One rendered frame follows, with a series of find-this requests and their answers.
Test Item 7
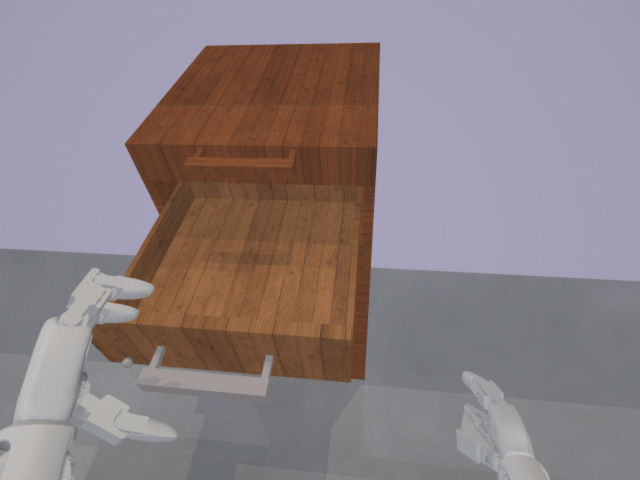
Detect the robot left hand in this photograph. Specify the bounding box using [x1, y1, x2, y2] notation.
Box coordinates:
[13, 268, 178, 445]

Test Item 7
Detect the robot right hand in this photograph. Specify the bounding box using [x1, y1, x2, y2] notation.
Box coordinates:
[456, 371, 535, 472]

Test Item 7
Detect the left robot forearm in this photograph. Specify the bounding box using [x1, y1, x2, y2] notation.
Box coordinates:
[0, 420, 77, 480]

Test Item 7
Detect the drawer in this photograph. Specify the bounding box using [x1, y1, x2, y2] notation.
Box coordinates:
[91, 181, 363, 383]

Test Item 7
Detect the cabinet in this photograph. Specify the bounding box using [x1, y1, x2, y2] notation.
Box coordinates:
[125, 43, 380, 380]

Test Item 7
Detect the handle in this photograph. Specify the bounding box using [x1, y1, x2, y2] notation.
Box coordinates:
[183, 157, 296, 180]
[136, 346, 274, 403]

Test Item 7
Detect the right robot forearm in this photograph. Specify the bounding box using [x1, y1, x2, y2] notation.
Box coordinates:
[497, 455, 550, 480]

